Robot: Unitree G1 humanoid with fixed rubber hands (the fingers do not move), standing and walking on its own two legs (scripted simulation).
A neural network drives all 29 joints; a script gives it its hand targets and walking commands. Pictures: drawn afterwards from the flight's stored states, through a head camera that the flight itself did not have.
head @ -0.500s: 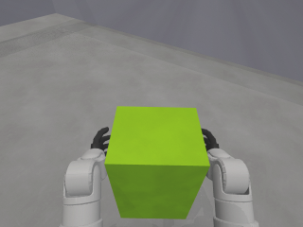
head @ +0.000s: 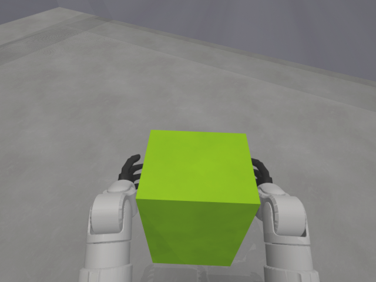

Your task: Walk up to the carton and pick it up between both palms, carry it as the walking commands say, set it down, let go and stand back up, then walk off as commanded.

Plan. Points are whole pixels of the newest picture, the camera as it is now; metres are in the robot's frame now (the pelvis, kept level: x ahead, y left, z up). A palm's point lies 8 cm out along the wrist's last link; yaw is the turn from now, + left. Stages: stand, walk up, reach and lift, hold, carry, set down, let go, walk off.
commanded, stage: carry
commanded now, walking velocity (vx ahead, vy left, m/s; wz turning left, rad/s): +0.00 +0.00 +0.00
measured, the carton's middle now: (194, 204) +0.28 -0.01 +0.02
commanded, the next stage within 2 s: none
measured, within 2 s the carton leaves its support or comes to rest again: neither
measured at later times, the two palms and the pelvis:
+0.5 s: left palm (123, 185) +0.32 +0.15 +0.05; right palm (248, 184) +0.31 -0.13 +0.04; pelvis +0.03 +0.01 +0.00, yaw +1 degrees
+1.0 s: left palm (126, 185) +0.31 +0.14 +0.05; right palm (252, 184) +0.31 -0.14 +0.05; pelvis +0.04 +0.00 +0.00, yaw +1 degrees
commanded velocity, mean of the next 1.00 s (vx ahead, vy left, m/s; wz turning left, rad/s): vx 0.00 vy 0.00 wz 0.00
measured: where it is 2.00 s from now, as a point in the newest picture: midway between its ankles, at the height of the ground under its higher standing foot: outside the picture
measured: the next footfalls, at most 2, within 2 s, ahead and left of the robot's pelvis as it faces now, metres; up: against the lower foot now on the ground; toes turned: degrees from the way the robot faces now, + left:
none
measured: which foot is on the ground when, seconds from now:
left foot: down 0.00-1.00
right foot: down 0.00-1.00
